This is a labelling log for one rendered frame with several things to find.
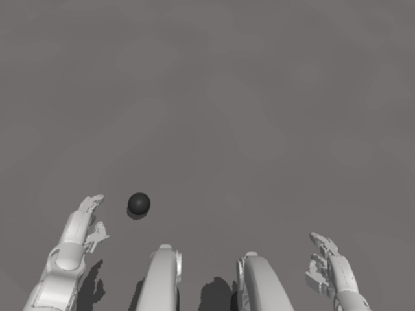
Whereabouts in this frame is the ball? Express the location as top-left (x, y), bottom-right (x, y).
top-left (128, 193), bottom-right (150, 215)

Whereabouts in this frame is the right robot hand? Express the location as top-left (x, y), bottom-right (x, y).
top-left (305, 232), bottom-right (359, 300)

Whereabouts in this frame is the right robot arm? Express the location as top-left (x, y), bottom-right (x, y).
top-left (333, 290), bottom-right (372, 311)

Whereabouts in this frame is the left robot arm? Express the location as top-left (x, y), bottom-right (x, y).
top-left (22, 242), bottom-right (86, 311)

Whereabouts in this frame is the left robot hand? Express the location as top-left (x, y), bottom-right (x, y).
top-left (58, 194), bottom-right (110, 253)

